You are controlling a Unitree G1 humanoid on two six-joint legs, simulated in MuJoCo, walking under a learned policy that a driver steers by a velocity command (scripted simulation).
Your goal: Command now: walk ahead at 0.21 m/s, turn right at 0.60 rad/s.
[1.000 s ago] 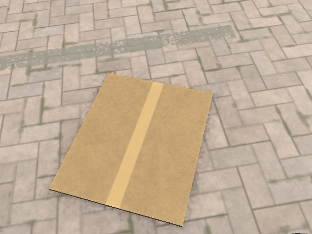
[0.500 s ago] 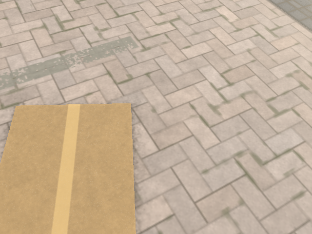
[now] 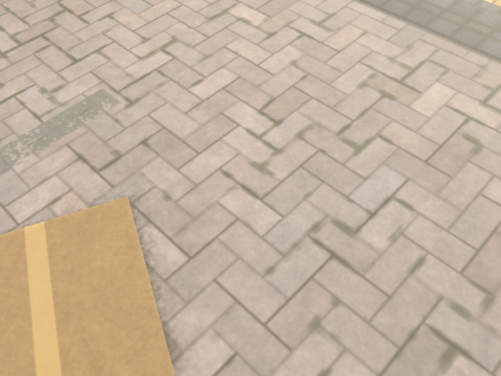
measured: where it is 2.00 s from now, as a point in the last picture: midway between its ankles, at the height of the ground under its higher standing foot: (465, 253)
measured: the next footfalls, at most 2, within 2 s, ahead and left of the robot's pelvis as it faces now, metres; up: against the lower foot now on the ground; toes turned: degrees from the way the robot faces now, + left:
left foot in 0.10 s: +0.07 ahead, +0.13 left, +0.00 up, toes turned -8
right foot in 0.58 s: +0.32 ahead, -0.22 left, +0.00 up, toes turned -23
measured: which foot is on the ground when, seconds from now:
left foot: up 0.00-0.08, down 0.10-0.60, up 0.62-1.00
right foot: down 0.00-0.12, up 0.14-0.56, down 0.58-1.00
